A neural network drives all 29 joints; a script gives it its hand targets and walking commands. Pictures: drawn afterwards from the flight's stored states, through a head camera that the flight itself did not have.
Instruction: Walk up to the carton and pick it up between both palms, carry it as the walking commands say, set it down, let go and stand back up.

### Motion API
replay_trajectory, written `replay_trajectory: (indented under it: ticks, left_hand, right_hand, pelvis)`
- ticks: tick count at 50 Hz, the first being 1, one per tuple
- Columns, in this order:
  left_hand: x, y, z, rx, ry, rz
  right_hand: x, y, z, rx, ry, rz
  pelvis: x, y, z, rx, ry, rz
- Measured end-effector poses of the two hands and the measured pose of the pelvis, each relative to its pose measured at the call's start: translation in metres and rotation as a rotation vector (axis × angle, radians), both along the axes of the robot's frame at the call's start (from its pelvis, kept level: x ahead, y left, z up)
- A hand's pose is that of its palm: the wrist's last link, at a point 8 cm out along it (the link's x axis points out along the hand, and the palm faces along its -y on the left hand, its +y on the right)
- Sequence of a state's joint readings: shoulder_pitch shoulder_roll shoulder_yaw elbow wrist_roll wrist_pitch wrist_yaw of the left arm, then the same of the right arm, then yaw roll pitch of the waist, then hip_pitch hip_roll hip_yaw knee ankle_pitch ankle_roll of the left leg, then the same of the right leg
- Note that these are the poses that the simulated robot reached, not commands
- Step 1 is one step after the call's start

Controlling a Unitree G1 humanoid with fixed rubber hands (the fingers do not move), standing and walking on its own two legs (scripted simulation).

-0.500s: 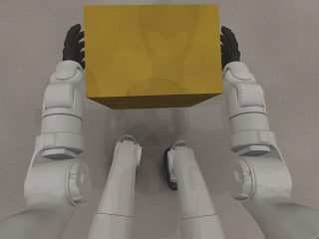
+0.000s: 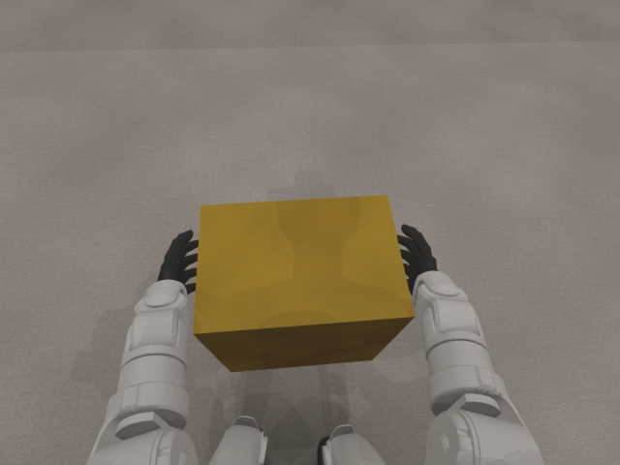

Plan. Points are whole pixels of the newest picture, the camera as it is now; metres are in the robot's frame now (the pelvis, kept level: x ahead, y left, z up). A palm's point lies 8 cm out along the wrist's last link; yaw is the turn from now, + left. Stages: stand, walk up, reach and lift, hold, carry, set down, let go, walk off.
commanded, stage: reach and lift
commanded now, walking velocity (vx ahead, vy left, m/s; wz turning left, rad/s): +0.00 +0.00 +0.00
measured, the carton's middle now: (299, 294) +0.36 +0.02 -0.12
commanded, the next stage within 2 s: none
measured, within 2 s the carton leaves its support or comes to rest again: neither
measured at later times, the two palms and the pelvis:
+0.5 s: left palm (152, 292) +0.32 +0.19 +0.01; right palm (442, 289) +0.33 -0.15 +0.02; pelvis +0.02 +0.00 +0.04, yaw +0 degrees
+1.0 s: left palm (130, 275) +0.31 +0.19 +0.08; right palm (469, 265) +0.33 -0.15 +0.09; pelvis +0.02 +0.00 +0.06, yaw +0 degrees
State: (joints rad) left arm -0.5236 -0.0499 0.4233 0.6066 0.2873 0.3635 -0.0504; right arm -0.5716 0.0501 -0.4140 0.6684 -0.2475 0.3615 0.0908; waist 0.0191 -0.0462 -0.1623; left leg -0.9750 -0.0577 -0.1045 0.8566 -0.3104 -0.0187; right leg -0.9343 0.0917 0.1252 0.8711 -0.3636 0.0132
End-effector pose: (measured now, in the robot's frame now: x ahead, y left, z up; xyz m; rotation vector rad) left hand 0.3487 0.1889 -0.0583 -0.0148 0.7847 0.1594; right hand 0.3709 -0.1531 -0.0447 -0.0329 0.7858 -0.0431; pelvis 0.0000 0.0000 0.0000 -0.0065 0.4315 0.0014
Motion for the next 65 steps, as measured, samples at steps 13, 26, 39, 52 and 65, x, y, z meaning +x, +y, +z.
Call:
replay_trajectory:
  ticks: [13, 26, 39, 52, 65]
  left_hand:
    - [-0.013, 0.013, 0.043, 0.021, -0.058, 0.030]
    - [-0.035, 0.003, 0.070, -0.009, -0.032, 0.010]
    - [-0.036, 0.001, 0.113, 0.018, -0.076, 0.002]
    - [-0.039, 0.001, 0.146, 0.011, -0.099, 0.041]
    - [-0.064, -0.003, 0.145, -0.013, -0.094, 0.053]
  right_hand:
    - [-0.011, 0.014, 0.031, 0.015, -0.060, 0.020]
    - [-0.041, 0.002, 0.066, -0.011, -0.033, -0.001]
    - [-0.044, 0.000, 0.103, 0.004, -0.080, -0.001]
    - [-0.036, 0.001, 0.137, 0.017, -0.101, 0.019]
    - [-0.064, -0.003, 0.138, 0.024, -0.094, -0.008]
  pelvis:
    - [0.031, -0.002, 0.028, 0.003, -0.057, 0.008]
    - [0.017, -0.001, 0.045, 0.001, -0.222, -0.004]
    - [-0.002, 0.001, 0.050, 0.002, -0.352, 0.000]
    - [0.023, -0.006, 0.060, 0.012, -0.453, 0.005]
    - [0.036, -0.006, 0.064, 0.015, -0.529, 0.007]
